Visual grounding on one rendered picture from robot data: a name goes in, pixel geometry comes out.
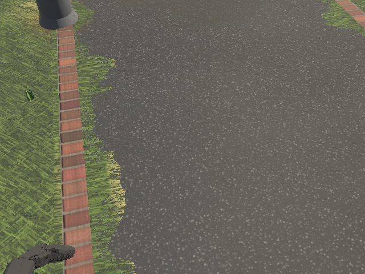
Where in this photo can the robot left hand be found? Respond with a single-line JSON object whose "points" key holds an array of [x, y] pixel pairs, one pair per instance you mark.
{"points": [[38, 256]]}

